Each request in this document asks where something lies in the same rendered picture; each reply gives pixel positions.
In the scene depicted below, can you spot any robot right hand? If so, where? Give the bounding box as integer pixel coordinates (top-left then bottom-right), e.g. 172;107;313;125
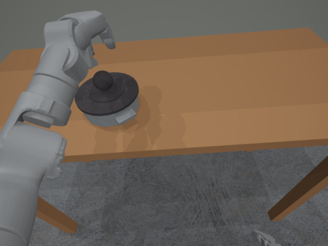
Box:
253;230;281;246

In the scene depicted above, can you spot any table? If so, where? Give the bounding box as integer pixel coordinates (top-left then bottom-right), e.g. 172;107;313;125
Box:
0;28;328;233

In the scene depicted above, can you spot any robot left upper arm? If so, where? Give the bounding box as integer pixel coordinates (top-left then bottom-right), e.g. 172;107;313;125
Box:
0;121;67;246

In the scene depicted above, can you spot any lid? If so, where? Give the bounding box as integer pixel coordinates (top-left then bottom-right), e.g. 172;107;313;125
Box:
75;72;139;116

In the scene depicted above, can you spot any knob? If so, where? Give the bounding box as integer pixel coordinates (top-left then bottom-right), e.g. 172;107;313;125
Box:
93;71;113;91

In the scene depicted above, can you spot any pot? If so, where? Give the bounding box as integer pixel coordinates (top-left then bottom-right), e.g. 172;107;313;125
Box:
83;96;139;127

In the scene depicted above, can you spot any robot left hand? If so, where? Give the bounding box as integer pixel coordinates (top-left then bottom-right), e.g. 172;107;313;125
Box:
64;10;116;69

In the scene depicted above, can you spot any robot left forearm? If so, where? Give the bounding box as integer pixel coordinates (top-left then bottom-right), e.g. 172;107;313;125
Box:
0;15;91;152

